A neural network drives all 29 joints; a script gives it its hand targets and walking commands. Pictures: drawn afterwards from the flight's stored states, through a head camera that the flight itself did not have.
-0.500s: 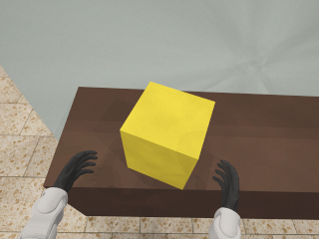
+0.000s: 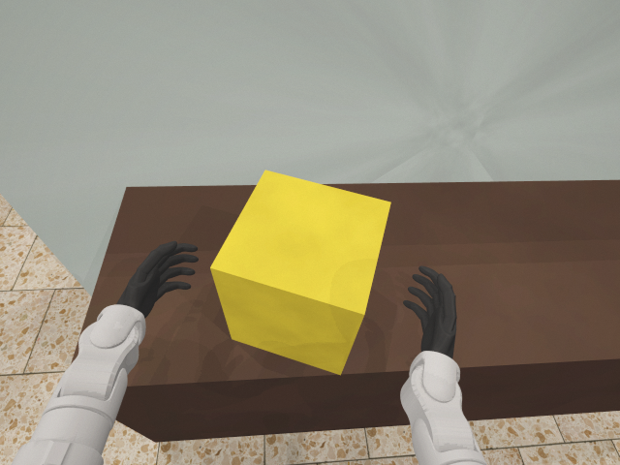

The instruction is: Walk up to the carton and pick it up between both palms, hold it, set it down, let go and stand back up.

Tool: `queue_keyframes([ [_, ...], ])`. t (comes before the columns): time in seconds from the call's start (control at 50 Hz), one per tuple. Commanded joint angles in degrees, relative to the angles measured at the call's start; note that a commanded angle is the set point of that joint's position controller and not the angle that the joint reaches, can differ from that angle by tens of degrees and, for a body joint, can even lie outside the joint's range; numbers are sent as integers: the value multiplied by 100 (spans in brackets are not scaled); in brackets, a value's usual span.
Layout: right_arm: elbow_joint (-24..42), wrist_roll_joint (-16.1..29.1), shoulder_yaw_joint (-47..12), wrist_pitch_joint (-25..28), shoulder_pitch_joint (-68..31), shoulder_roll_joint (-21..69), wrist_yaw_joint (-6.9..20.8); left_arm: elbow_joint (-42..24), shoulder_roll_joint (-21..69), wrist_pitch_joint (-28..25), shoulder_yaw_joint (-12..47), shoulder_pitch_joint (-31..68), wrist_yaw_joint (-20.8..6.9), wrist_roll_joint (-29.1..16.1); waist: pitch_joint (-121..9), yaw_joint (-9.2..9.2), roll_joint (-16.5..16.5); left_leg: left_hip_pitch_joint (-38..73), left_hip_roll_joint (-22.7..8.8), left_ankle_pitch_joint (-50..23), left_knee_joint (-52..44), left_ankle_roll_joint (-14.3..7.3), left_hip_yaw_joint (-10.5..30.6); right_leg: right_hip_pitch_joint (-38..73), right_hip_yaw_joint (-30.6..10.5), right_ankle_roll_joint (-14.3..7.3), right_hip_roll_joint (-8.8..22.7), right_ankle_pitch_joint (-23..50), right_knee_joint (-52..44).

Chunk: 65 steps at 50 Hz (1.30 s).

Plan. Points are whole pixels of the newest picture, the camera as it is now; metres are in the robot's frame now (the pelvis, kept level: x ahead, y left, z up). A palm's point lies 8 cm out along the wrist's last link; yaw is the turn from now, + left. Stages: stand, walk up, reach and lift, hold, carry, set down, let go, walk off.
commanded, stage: reach and lift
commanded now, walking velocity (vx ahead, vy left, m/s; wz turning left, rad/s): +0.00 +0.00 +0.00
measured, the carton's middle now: (304, 276) +0.42 -0.02 -0.08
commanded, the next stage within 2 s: none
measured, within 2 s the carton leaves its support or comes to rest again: neither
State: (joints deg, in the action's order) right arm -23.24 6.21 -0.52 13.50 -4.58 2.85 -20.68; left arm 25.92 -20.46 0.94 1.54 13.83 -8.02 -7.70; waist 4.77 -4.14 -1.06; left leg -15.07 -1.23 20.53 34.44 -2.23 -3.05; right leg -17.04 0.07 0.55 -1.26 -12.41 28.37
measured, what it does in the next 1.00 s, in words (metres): stands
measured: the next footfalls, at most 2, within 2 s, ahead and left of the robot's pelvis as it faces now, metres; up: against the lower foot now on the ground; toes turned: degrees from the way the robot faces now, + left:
none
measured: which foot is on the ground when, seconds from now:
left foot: down 0.00-1.00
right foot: down 0.00-1.00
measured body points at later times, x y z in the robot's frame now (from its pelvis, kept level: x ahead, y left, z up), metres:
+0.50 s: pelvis +0.00 +0.00 +0.00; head +0.04 +0.00 +0.45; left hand +0.42 +0.16 +0.07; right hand +0.35 -0.19 +0.06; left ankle -0.02 +0.08 -0.73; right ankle +0.03 -0.14 -0.73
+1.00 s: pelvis +0.00 +0.00 +0.00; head +0.03 +0.01 +0.45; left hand +0.45 +0.15 +0.07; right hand +0.37 -0.19 +0.06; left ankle -0.02 +0.08 -0.73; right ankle +0.03 -0.14 -0.73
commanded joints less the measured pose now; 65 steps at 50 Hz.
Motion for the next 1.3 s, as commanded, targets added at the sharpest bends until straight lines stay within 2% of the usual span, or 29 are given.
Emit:
queue_keyframes([
  [0.0, 1210, 153, 163, 0, -1594, -488, -9, -1083, -1097, -42, -361, 2430, 58, -655, -2843, -236, -373, 567, -166, -2793, -669, 426, 338, 1527, -114, -88, 64, 2263, -312],
  [0.08, 1064, 143, 222, -247, -2107, -523, 33, -646, -1067, 50, -339, 2848, 81, -648, -2842, -289, -286, 397, -158, -2424, -768, 370, 349, 1512, -135, -78, 66, 2098, -320],
  [0.16, 742, 145, 380, -495, -2496, -611, 55, -204, -1008, 188, -353, 3260, 128, -571, -2899, -458, -330, 246, -141, -2199, -827, 333, 361, 1482, -90, -75, 61, 1997, -309],
  [0.24, 550, 146, 387, -644, -2915, -600, 43, 257, -984, 278, -477, 3523, 127, -486, -2985, -473, -171, 146, -119, -2176, -800, 279, 362, 1566, -94, -31, 83, 2192, -262],
  [0.28, 373, 207, 386, -714, -3209, -589, 82, 473, -1026, 285, -612, 3808, 145, -393, -3000, -385, -158, 27, -87, -2108, -826, 264, 363, 1556, -72, -13, 77, 2142, -223],
  [0.32, 347, 179, 434, -764, -3428, -641, 90, 571, -1006, 244, -545, 4053, 172, -432, -3212, -491, -145, -35, -64, -2021, -799, 225, 360, 1597, -64, -15, 83, 2160, -215],
  [0.36, 295, 252, 467, -772, -3634, -680, 107, 642, -1090, 214, -583, 4247, 205, -429, -3439, -467, -150, -24, -74, -2221, -737, 269, 399, 1579, -49, -14, 50, 2239, -160],
  [0.42, 32, 264, 540, -805, -3941, -743, 87, 916, -1044, 214, -524, 4544, 244, -426, -3546, -553, -224, -30, -69, -2374, -675, 274, 423, 1537, -40, -21, 51, 2497, -121],
  [0.46, -191, 242, 562, -835, -4295, -753, 88, 1208, -1081, 211, -574, 4845, 244, -403, -3537, -596, -111, -133, -52, -2319, -681, 276, 407, 1491, -19, -14, 31, 2472, -129],
  [0.48, -146, 282, 550, -808, -4292, -728, 88, 1074, -1056, 170, -527, 4860, 253, -431, -3780, -635, -107, -27, -46, -2479, -632, 288, 417, 1511, 7, -6, 21, 2677, -99],
  [0.52, -325, 340, 532, -834, -4560, -760, 120, 1390, -1063, 151, -536, 5061, 256, -423, -3733, -591, -137, -94, -67, -2566, -592, 297, 471, 1412, 6, 15, 26, 2704, -53],
  [0.56, -478, 314, 633, -865, -4837, -807, 130, 1520, -1088, 125, -438, 5345, 287, -481, -3839, -687, -140, -68, -59, -2527, -589, 285, 464, 1425, 17, -3, 27, 2681, -96],
  [0.58, -588, 410, 588, -872, -4853, -855, 133, 1571, -1124, 113, -459, 5339, 292, -488, -3822, -629, -165, -94, -61, -2604, -569, 298, 458, 1436, -1, 8, 37, 2776, -68],
  [0.6, -578, 418, 610, -868, -5000, -846, 135, 1563, -1100, 112, -430, 5463, 311, -476, -3948, -665, -217, -65, -53, -2736, -548, 311, 450, 1459, 19, -9, 19, 2872, -71],
  [0.64, -738, 407, 652, -917, -5310, -841, 173, 1905, -1135, 57, -436, 5682, 318, -554, -3956, -646, -110, -211, -35, -2577, -568, 263, 452, 1392, 4, -19, 43, 2797, -83],
  [0.66, -928, 408, 692, -939, -5371, -868, 163, 2020, -1105, 34, -329, 5744, 316, -548, -3901, -734, -94, -244, -53, -2560, -564, 274, 474, 1389, 18, -16, 35, 2796, -59],
  [0.74, -1234, 430, 710, -969, -5652, -876, 207, 2345, -1055, -91, -203, 6008, 342, -612, -4061, -770, -139, -238, -62, -2686, -543, 288, 447, 1309, 64, -72, 14, 2802, -67],
  [0.76, -1458, 437, 740, -973, -5673, -863, 208, 2553, -1000, -123, -149, 6062, 346, -614, -3865, -840, -149, -233, -56, -2664, -521, 285, 468, 1179, 73, -73, 7, 2735, -88],
  [0.78, -1536, 426, 729, -968, -5704, -860, 227, 2774, -1030, -140, -185, 6022, 341, -609, -3873, -746, -103, -310, -65, -2633, -522, 287, 458, 1161, 78, -57, -9, 2649, -62],
  [0.8, -1739, 367, 788, -918, -5621, -853, 223, 2747, -946, -191, -140, 6044, 360, -555, -3876, -831, -178, -236, -83, -2726, -503, 327, 469, 1119, 104, -84, -20, 2678, -67],
  [0.84, -2000, 347, 783, -849, -5578, -792, 246, 3060, -837, -277, -94, 5944, 328, -542, -3749, -854, -174, -233, -96, -2769, -428, 329, 487, 964, 125, -98, -36, 2530, -78],
  [0.86, -2035, 365, 745, -805, -5552, -759, 250, 3213, -805, -336, -94, 5897, 323, -526, -3653, -777, -170, -357, -97, -2678, -406, 330, 475, 873, 119, -86, -16, 2413, -51],
  [0.96, -2230, 236, 691, -512, -5388, -519, 314, 3632, -608, -717, 36, 5794, 290, -533, -3646, -767, -78, -667, -114, -2464, -208, 310, 491, 538, 140, -91, -14, 2101, 122],
  [1.0, -2352, 131, 767, -319, -5432, -493, 330, 3617, -487, -899, 77, 5860, 317, -511, -3893, -750, -262, -748, -156, -2629, -24, 357, 524, 256, 180, -111, -30, 2031, 278],
  [1.02, -2549, 84, 793, -291, -5397, -446, 346, 3818, -513, -966, 23, 5846, 289, -490, -3860, -719, -184, -904, -148, -2449, 48, 325, 501, 125, 162, -107, -22, 1817, 301],
  [1.12, -2733, -61, 835, 133, -5700, -354, 414, 3938, -413, -1378, 76, 6159, 337, -528, -4544, -606, -348, -1379, -136, -2178, 509, 362, 501, -613, 211, -141, 0, 1444, 747],
  [1.2, -3163, -179, 983, 380, -5926, -411, 476, 4263, -420, -1650, 88, 6450, 392, -446, -4763, -634, -474, -1928, -118, -1541, 793, 364, 500, -1205, 252, -154, 11, 895, 1103],
  [1.24, -3157, -171, 987, 577, -6114, -395, 514, 4248, -328, -1825, 169, 6635, 455, -533, -5120, -616, -600, -2036, -120, -1617, 1001, 421, 527, -1420, 297, -185, 16, 923, 1290],
  [1.28, -3500, -193, 1054, 726, -6089, -402, 550, 4546, -233, -1940, 221, 6619, 476, -532, -5272, -676, -711, -2166, -72, -1515, 1191, 447, 521, -1745, 321, -189, 9, 818, 1445],
])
